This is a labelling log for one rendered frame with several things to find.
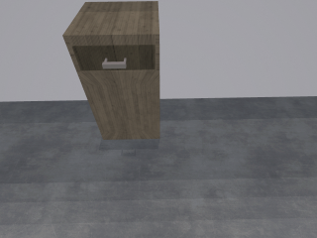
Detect drawer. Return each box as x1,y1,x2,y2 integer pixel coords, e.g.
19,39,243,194
72,45,156,71

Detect cabinet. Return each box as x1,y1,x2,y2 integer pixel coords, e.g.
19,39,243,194
62,1,160,140

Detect handle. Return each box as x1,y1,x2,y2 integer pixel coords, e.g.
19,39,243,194
102,58,127,69

